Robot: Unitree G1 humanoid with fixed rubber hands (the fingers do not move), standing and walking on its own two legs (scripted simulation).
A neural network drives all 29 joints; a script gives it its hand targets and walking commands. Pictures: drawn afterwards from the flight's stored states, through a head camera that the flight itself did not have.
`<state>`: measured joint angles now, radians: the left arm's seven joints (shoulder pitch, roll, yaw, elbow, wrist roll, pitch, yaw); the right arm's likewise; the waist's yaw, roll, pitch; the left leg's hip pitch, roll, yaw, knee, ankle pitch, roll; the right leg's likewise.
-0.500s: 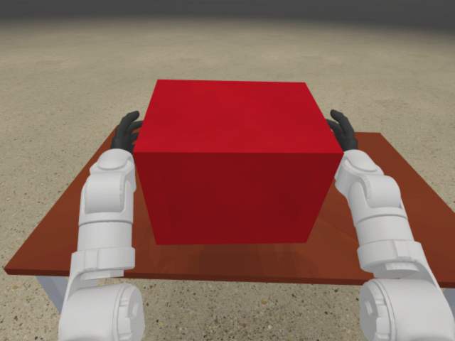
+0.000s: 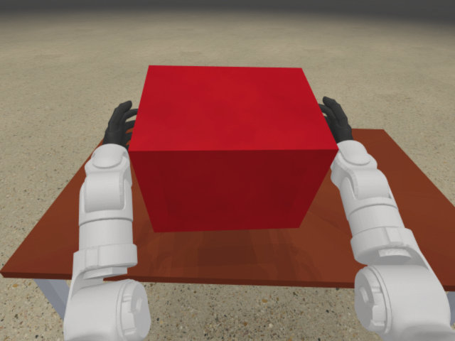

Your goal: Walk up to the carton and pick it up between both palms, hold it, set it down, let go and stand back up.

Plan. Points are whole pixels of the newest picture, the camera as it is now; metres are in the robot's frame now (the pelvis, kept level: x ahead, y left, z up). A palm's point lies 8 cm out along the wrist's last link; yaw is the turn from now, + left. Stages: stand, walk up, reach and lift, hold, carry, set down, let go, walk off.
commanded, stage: set down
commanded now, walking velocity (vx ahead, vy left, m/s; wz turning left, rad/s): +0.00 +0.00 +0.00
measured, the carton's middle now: (227, 150) +0.42 +0.02 +0.20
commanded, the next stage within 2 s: none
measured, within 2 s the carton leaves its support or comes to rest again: neither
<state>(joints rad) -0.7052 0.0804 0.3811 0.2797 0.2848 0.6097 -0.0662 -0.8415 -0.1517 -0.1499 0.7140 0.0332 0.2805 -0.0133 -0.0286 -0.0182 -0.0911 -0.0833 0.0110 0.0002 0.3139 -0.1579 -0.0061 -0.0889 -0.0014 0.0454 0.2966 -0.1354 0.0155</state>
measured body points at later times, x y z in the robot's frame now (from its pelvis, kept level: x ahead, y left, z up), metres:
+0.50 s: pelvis +0.02 -0.02 +0.00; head -0.02 -0.01 +0.45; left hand +0.39 +0.18 +0.19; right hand +0.41 -0.20 +0.19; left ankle +0.01 +0.12 -0.75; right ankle +0.02 -0.13 -0.75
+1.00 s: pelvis +0.03 +0.00 +0.00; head +0.00 +0.01 +0.45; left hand +0.41 +0.20 +0.16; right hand +0.44 -0.17 +0.18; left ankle +0.01 +0.12 -0.75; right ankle +0.02 -0.13 -0.75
